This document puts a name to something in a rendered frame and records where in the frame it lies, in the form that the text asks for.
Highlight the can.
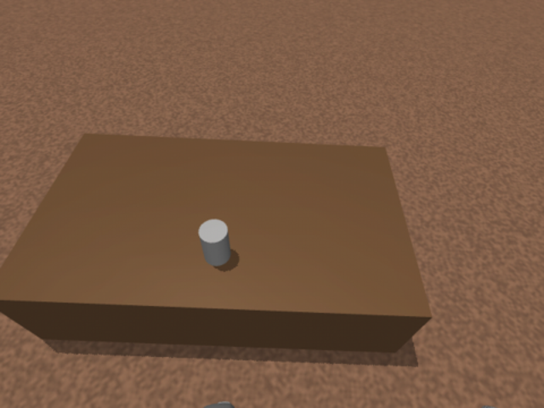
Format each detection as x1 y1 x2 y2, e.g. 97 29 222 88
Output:
199 219 230 266

